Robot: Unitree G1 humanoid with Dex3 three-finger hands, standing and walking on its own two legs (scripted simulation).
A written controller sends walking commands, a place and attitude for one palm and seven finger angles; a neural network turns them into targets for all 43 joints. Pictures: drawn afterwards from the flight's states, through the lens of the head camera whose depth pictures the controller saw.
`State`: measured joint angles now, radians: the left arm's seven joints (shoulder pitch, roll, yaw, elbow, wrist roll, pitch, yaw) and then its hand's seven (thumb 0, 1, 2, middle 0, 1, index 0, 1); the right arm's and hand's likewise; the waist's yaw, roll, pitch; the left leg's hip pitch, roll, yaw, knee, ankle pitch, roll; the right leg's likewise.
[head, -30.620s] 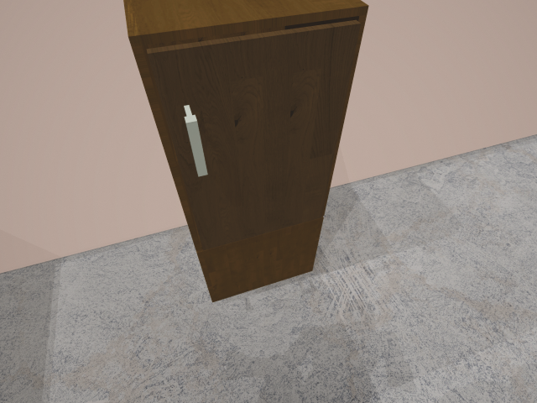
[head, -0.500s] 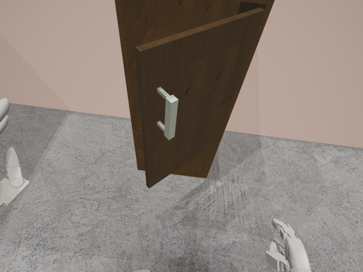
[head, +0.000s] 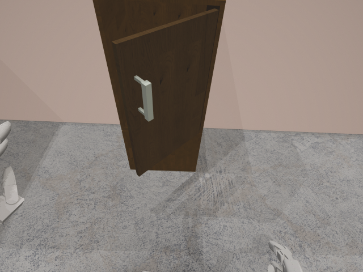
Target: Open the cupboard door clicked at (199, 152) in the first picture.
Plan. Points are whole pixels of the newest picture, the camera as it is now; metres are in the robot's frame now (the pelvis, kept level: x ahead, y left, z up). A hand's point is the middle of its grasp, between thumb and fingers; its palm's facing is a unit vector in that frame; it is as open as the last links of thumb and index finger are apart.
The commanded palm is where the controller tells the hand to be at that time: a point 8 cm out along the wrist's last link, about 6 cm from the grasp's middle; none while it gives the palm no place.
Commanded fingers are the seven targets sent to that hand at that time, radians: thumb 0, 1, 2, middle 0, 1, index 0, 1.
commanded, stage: stop stepping back and stand still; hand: left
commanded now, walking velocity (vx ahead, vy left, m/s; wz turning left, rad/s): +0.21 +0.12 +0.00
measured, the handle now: (143, 98) +0.56 +0.16 +0.06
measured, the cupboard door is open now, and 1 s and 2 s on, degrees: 45 45 45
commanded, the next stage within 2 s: let the arm hang, fingers relaxed in 0.80 s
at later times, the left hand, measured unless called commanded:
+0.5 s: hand out of the picture +0.10 +0.29 +0.15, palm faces +0.48 -0.76 -0.43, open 7.4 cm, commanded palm +0.05 +0.32 +0.18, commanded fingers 0.00 0.90 0.90 -0.20 -0.30 -0.20 -0.30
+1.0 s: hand out of the picture +0.11 +0.31 +0.02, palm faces +0.29 -0.83 -0.48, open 7.4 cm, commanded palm none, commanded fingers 0.00 0.90 0.90 -0.20 -0.30 -0.20 -0.30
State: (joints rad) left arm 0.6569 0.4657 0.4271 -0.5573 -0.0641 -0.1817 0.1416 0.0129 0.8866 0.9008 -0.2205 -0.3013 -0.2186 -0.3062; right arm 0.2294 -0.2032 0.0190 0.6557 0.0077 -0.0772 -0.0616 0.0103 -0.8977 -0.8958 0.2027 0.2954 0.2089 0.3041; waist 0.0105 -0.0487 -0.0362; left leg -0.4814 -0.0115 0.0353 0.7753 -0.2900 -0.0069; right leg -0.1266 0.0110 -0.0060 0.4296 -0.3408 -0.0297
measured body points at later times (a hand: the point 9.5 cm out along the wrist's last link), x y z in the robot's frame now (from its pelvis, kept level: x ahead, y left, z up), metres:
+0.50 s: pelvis -0.07 +0.01 +0.00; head -0.09 +0.02 +0.45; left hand +0.07 +0.33 +0.18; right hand +0.10 -0.21 -0.08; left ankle +0.01 +0.11 -0.74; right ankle -0.08 -0.10 -0.74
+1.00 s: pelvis -0.07 +0.03 -0.01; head -0.07 +0.02 +0.44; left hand +0.09 +0.35 +0.05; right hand +0.10 -0.22 -0.12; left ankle +0.01 +0.11 -0.74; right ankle -0.07 -0.10 -0.74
